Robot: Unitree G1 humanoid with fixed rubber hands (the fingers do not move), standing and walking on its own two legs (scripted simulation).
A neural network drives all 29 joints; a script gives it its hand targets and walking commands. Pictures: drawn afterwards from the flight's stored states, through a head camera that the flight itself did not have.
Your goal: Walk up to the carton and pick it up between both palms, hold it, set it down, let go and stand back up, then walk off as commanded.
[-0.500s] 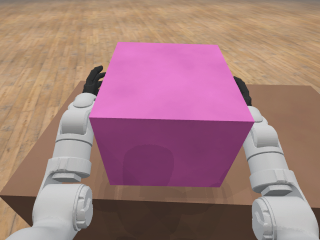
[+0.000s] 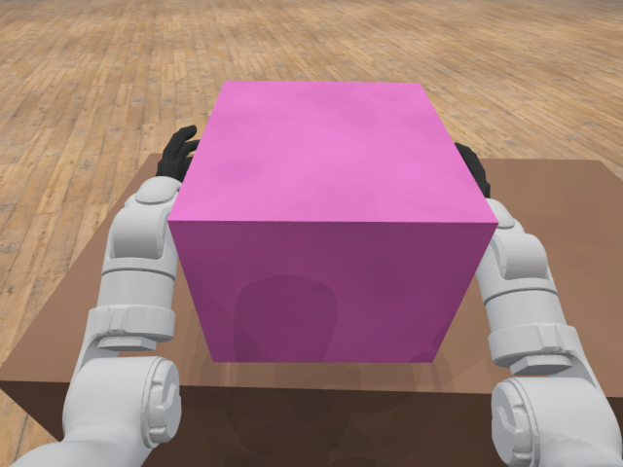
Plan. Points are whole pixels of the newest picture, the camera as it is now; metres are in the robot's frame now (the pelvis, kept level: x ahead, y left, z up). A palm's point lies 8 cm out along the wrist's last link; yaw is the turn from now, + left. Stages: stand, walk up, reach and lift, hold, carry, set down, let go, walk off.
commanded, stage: reach and lift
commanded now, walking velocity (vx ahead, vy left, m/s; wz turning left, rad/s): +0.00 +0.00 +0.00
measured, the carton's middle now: (322, 213) +0.40 +0.00 +0.17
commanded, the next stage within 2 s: hold in 0.26 s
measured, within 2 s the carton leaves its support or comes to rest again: neither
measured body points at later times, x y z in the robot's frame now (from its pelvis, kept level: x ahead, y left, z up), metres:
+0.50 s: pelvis +0.00 +0.00 +0.00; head -0.06 +0.00 +0.45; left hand +0.39 +0.18 +0.24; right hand +0.39 -0.19 +0.22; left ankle -0.01 +0.12 -0.74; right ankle +0.06 -0.10 -0.74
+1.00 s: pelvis +0.00 +0.00 +0.00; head -0.07 +0.00 +0.45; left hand +0.39 +0.18 +0.25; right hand +0.38 -0.19 +0.23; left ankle -0.01 +0.12 -0.74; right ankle +0.06 -0.10 -0.74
